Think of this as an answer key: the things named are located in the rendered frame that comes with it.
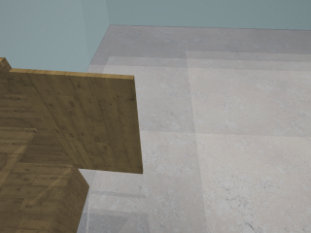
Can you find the cupboard door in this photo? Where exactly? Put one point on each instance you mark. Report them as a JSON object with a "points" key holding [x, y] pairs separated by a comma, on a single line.
{"points": [[92, 116]]}

